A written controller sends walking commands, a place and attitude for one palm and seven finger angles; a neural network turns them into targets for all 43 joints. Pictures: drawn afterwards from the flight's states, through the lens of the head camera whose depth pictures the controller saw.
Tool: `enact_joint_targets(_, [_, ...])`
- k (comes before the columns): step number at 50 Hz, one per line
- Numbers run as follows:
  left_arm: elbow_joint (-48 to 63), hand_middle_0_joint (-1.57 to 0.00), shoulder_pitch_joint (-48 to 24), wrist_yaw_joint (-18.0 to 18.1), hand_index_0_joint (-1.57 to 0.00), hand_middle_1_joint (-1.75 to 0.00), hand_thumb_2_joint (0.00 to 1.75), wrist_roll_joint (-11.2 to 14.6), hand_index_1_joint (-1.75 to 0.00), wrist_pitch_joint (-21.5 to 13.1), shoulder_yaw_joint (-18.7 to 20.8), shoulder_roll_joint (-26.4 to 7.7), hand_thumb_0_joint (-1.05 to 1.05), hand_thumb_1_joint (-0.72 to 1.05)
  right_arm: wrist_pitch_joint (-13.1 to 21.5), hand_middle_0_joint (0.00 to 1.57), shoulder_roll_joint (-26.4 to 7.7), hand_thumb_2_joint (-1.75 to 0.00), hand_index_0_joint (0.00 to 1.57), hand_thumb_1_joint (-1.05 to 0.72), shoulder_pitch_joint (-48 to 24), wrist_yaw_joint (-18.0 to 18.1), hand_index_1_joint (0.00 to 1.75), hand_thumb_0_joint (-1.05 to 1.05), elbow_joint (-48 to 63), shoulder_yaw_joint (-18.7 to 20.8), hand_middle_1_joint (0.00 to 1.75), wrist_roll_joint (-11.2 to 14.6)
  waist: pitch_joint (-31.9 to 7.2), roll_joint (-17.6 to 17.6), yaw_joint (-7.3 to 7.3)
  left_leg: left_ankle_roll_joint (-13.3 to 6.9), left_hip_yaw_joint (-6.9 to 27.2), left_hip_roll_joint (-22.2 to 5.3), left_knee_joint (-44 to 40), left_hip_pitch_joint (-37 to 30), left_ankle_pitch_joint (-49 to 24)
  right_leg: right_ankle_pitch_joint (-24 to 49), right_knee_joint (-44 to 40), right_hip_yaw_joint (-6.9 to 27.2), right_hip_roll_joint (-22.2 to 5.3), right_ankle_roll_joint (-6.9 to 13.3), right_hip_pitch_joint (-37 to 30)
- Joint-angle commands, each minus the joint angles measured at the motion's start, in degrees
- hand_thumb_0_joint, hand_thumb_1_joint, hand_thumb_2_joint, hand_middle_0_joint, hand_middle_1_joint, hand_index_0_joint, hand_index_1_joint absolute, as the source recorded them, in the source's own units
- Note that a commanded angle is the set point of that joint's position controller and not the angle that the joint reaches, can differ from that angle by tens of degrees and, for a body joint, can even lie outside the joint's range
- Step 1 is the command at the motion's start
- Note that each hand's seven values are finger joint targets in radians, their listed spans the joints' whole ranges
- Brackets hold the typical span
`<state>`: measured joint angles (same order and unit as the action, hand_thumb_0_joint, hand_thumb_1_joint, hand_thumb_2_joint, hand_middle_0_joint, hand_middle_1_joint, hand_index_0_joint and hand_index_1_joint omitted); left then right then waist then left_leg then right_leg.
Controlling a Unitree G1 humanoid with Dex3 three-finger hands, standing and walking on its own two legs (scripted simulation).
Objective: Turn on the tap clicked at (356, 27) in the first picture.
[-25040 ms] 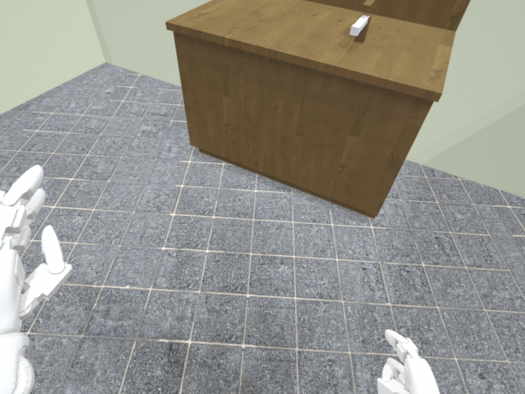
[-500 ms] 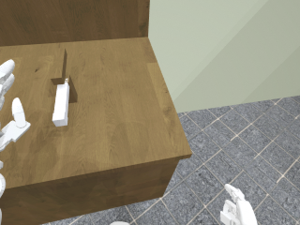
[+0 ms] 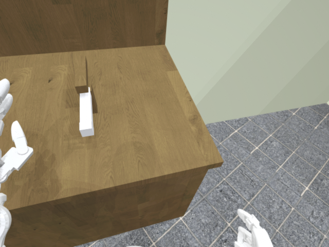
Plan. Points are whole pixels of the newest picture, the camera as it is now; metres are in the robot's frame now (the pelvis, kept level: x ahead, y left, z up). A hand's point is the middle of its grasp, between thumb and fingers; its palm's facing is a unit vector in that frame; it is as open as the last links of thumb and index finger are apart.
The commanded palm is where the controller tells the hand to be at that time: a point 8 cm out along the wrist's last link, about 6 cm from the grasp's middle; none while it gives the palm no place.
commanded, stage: come to a stop and stand still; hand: left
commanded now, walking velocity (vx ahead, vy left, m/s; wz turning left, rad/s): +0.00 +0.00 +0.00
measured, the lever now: (86, 128) +0.35 +0.24 +0.07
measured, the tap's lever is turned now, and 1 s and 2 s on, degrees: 0 0 0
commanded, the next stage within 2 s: look again from close up in 0.16 s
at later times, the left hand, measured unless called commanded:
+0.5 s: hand (53, 147) +0.24 +0.24 +0.16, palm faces +0.39 -0.84 -0.37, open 7.4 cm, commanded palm +0.18 +0.27 +0.18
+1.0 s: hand (79, 146) +0.25 +0.19 +0.16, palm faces +0.36 -0.85 -0.38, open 7.4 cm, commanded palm +0.19 +0.22 +0.18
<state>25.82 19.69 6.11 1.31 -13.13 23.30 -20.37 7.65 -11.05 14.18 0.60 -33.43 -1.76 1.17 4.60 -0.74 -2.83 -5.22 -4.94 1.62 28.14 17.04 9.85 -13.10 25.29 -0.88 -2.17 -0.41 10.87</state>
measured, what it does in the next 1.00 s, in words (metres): shifts its weight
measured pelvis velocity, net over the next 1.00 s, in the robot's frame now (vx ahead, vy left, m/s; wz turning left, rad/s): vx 0.03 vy -0.06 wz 0.00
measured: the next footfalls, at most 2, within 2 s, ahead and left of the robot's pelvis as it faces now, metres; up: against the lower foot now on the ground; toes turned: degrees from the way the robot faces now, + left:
none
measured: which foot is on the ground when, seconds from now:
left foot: down 0.00-1.00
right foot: down 0.00-1.00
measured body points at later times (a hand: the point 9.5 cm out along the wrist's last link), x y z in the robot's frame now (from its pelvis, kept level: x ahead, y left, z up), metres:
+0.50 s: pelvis +0.02 -0.02 +0.01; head +0.03 +0.01 +0.45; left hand +0.21 +0.28 +0.18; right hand +0.20 -0.23 -0.07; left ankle +0.07 +0.05 -0.74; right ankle +0.01 -0.17 -0.74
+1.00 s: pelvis +0.03 -0.06 +0.01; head +0.05 -0.04 +0.46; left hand +0.22 +0.24 +0.18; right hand +0.21 -0.27 -0.07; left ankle +0.07 +0.05 -0.74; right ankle +0.01 -0.17 -0.74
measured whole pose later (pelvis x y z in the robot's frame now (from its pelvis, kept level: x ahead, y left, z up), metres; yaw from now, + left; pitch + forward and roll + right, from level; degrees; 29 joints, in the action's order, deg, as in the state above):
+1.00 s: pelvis +0.03 -0.06 +0.01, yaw +0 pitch -1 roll -1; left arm 25.4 24.0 4.6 3.6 -10.5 20.6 -21.2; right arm 5.1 -10.9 11.7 1.6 -31.0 -1.2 1.5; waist 2.7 -0.4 -1.2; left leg -1.1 -3.1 -1.6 25.4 15.2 9.9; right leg -12.8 22.1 -1.2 1.7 0.7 8.8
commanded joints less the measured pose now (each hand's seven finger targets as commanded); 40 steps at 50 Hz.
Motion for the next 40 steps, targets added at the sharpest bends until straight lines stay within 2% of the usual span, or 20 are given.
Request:
enact_joint_targets(1, [8.41, -0.2, -4.22, -0.15, -0.2, -0.3, 0.9, -1.01, -0.3, -2.83, 0.12, -7.83, 0.0, 0.9, 3.83, 0.2, -8.15, -0.9, 0.2, -0.9, -6.15, 0.62, 0.3, 0.0, 9.16, 3.7, 0.3, -0.23, -6.72, 4.72, 1.36, 4.56, 12.19, -9.19, -15.06, -1.59, 23.23, -5.29, -3.07, 0.7, 0.4, 1.83, 1.3])
enact_joint_targets(3, [8.09, -0.2, -3.96, 0.39, -0.2, -0.3, 0.9, -1.15, -0.3, -2.83, 3.83, -11.39, 0.0, 0.9, 3.43, 0.2, -7.89, -0.9, 0.2, -0.9, -7.29, 0.85, 0.3, 0.0, 9.02, 3.56, 0.3, -0.06, -7.2, 2.86, 1.25, 4.55, 11.4, -9.06, -13.84, -3.09, 20.02, -4.6, -4.37, 1.39, 0.08, 1.72, 1.6])
enact_joint_targets(4, [7.81, -0.2, -4.4, -0.01, -0.2, -0.3, 0.9, -0.76, -0.3, -3.16, 1.51, -8.85, 0.0, 0.9, 3.19, 0.2, -7.61, -0.9, 0.2, -0.9, -7.05, 0.95, 0.3, 0.0, 9.01, 3.22, 0.3, -0.43, -7.56, 2.6, 1.55, 4.5, 11.82, -8.78, -13.56, -3.2, 19.25, -3.78, -4.62, 1.57, -0.09, 1.85, 1.72])
enact_joint_targets(8, [11.54, -0.2, -5.47, -0.06, -0.2, -0.3, 0.9, -0.7, -0.3, -3.81, 4.55, -12.25, 0.0, 0.9, 3.24, 0.2, -7.35, -0.9, 0.2, -0.9, -8.0, 1.13, 0.3, 0.0, 9.6, 3.1, 0.3, -0.3, -7.54, 7.27, 1.51, 5.3, 12.21, -9.31, -15.05, -3.27, 17.75, -2.8, -3.08, 1.17, 0.24, 1.8, 0.38])
enact_joint_targets(9, [11.78, -0.2, -5.71, -0.3, -0.2, -0.3, 0.9, -0.5, -0.3, -4.1, 2.6, -10.18, 0.0, 0.9, 3.19, 0.2, -7.5, -0.9, 0.2, -0.9, -7.57, 1.15, 0.3, 0.0, 9.7, 2.96, 0.3, -0.75, -8.02, 7.24, 1.4, 5.03, 12.88, -9.5, -15.89, -2.48, 18.83, -1.93, -2.58, 0.89, 0.67, 1.77, -0.72])
enact_joint_targets(12, [14.61, -0.2, -3.97, -0.33, -0.2, -0.3, 0.9, -0.29, -0.3, -4.33, 3.17, -11.14, 0.0, 0.9, 3.73, 0.2, -7.03, -0.9, 0.2, -0.9, -6.84, 0.91, 0.3, 0.0, 10.28, 3.05, 0.3, -0.67, -10.24, 9.61, 1.31, 5.53, 12.03, -9.56, -14.2, -5.39, 12.03, 0.3, -2.66, 0.72, 0.23, 2.05, -1.79])
enact_joint_targets(13, [14.15, -0.2, -2.97, -0.13, -0.2, -0.3, 0.9, -0.4, -0.3, -4.16, 4.36, -12.14, 0.0, 0.9, 3.83, 0.2, -7.07, -0.9, 0.2, -0.9, -7.22, 0.86, 0.3, 0.0, 9.7, 3.03, 0.3, -0.5, -11.1, 9.16, 1.17, 5.91, 11.7, -9.3, -13.31, -6.86, 8.73, 0.81, -2.81, 0.31, 0.21, 1.98, -1.6])
enact_joint_targets(14, [13.31, -0.2, -2.39, -0.43, -0.2, -0.3, 0.9, -0.09, -0.3, -4.05, 1.82, -9.45, 0.0, 0.9, 3.69, 0.2, -7.35, -0.9, 0.2, -0.9, -6.98, 0.8, 0.3, 0.0, 9.89, 2.89, 0.3, -0.92, -10.9, 7.35, 1.32, 5.66, 11.63, -9.19, -12.95, -6.98, 7.93, 1.52, -3.45, 0.78, 0.11, 2.08, -1.17])
enact_joint_targets(18, [10.17, -0.2, -0.99, -0.12, -0.2, -0.3, 0.9, -0.01, -0.3, -3.17, 3.09, -10.41, 0.0, 0.9, 3.28, 0.2, -7.47, -0.9, 0.2, -0.9, -6.98, 0.88, 0.3, 0.0, 9.33, 3.1, 0.3, -0.45, -9.76, 7.03, 1.48, 6.35, 10.83, -8.9, -11.87, -7.62, 5.16, 1.32, -4.82, 1.12, -0.57, 2.14, -0.08])
enact_joint_targets(19, [8.18, -0.2, -0.92, -0.41, -0.2, -0.3, 0.9, 0.22, -0.3, -2.96, 1.19, -8.33, 0.0, 0.9, 2.91, 0.2, -7.75, -0.9, 0.2, -0.9, -6.66, 0.86, 0.3, 0.0, 9.26, 3.01, 0.3, -0.79, -8.98, 4.73, 1.58, 5.51, 10.43, -8.58, -11.36, -6.69, 6.53, 1.47, -6.04, 1.66, -0.66, 2.15, 0.47])
enact_joint_targets(23, [9.7, -0.2, -3.07, -0.19, -0.2, -0.3, 0.9, -0.07, -0.3, -2.68, 2.66, -10.54, 0.0, 0.9, 2.47, 0.2, -7.66, -0.9, 0.2, -0.9, -7.51, 1.21, 0.3, 0.0, 9.35, 3.29, 0.3, -0.13, -9.72, 4.68, 1.8, 5.32, 9.72, -8.06, -10.08, -8.22, 3.91, 2.48, -6.04, 2.23, -1.14, 2.22, 0.5])
enact_joint_targets(24, [8.57, -0.2, -2.59, -0.44, -0.2, -0.3, 0.9, 0.22, -0.3, -2.71, 1.14, -8.93, 0.0, 0.9, 2.2, 0.2, -7.89, -0.9, 0.2, -0.9, -7.19, 1.28, 0.3, 0.0, 9.35, 3.17, 0.3, -0.63, -9.85, 3.29, 1.74, 4.55, 9.71, -7.84, -9.68, -7.52, 3.95, 3.3, -6.69, 2.24, -1.13, 2.18, 0.18])
enact_joint_targets(28, [11.95, -0.2, -1.76, -0.09, -0.2, -0.3, 0.9, 0.35, -0.3, -2.31, 3.4, -11.81, 0.0, 0.9, 2.04, 0.2, -7.46, -0.9, 0.2, -0.9, -8.06, 1.45, 0.3, 0.0, 9.96, 3.22, 0.3, 0.02, -11.45, 3.08, 1.66, 4.16, 8.63, -6.98, -7.39, -8.77, -1.25, 7.08, -6.24, 2.68, -2.11, 2.25, -1.37])
enact_joint_targets(29, [12.12, -0.2, -1.56, -0.39, -0.2, -0.3, 0.9, 0.65, -0.3, -2.54, 1.46, -9.52, 0.0, 0.9, 1.85, 0.2, -7.81, -0.9, 0.2, -0.9, -7.65, 1.43, 0.3, 0.0, 9.77, 3.22, 0.3, -0.46, -11.83, 2.73, 1.7, 3.7, 8.54, -6.86, -6.91, -8.61, -1.65, 7.95, -6.45, 2.7, -2.07, 2.41, -1.56])
enact_joint_targets(32, [14.92, -0.2, -0.54, -0.26, -0.2, -0.3, 0.9, 0.89, -0.3, -2.63, 2.73, -11.08, 0.0, 0.9, 1.96, 0.2, -7.54, -0.9, 0.2, -0.9, -7.06, 1.5, 0.3, 0.0, 10.13, 3.48, 0.3, -0.12, -12.41, 5.63, 1.77, 3.66, 8.28, -6.83, -5.96, -9.77, -4.97, 10.39, -5.56, 3.22, -2.36, 2.63, -1.89])
enact_joint_targets(33, [14.65, -0.2, 0.39, 0.13, -0.2, -0.3, 0.9, 0.73, -0.3, -2.42, 4.63, -12.87, 0.0, 0.9, 1.92, 0.2, -7.59, -0.9, 0.2, -0.9, -7.76, 1.6, 0.3, 0.0, 9.84, 3.4, 0.3, 0.12, -12.26, 6.12, 1.59, 3.84, 8.25, -6.86, -6.03, -9.66, -5.96, 10.36, -5.19, 2.6, -2.25, 2.43, -1.92])
enact_joint_targets(34, [13.61, -0.2, 1.04, -0.16, -0.2, -0.3, 0.9, 1.21, -0.3, -2.51, 3.05, -10.76, 0.0, 0.9, 1.63, 0.2, -7.46, -0.9, 0.2, -0.9, -7.31, 1.62, 0.3, 0.0, 9.7, 3.11, 0.3, -0.35, -12.43, 4.61, 1.6, 3.69, 8.43, -7.07, -6.26, -9.72, -6.55, 10.73, -5.43, 2.1, -1.75, 2.32, -1.75])
enact_joint_targets(38, [12.38, -0.2, 1.07, -0.13, -0.2, -0.3, 0.9, 1.65, -0.3, -1.86, 4.95, -12.43, 0.0, 0.9, 1.33, 0.2, -7.26, -0.9, 0.2, -0.9, -7.34, 1.83, 0.3, 0.0, 10.04, 3.46, 0.3, 0.2, -11.43, 5.94, 1.74, 5.03, 8.94, -8.66, -7.04, -11.91, -12.12, 9.99, -4.36, 1.1, -0.71, 1.77, -0.07])
enact_joint_targets(39, [10.9, -0.2, 0.87, -0.54, -0.2, -0.3, 0.9, 1.96, -0.3, -1.86, 3.21, -10.31, 0.0, 0.9, 1.0, 0.2, -7.56, -0.9, 0.2, -0.9, -6.7, 1.77, 0.3, 0.0, 9.74, 3.46, 0.3, -0.16, -11.12, 4.9, 1.83, 4.71, 9.01, -9.11, -7.47, -11.32, -11.14, 9.27, -4.78, 0.78, -0.22, 1.57, 0.4])
enact_joint_targets(40, [11.44, -0.2, 0.14, -0.61, -0.2, -0.3, 0.9, 2.05, -0.3, -1.73, 3.68, -11.07, 0.0, 0.9, 1.04, 0.2, -7.37, -0.9, 0.2, -0.9, -6.59, 1.79, 0.3, 0.0, 10.45, 3.82, 0.3, 0.12, -10.68, 5.43, 1.91, 4.91, 9.26, -9.6, -7.73, -11.29, -11.25, 9.0, -4.65, 1.05, -0.31, 1.52, 0.33])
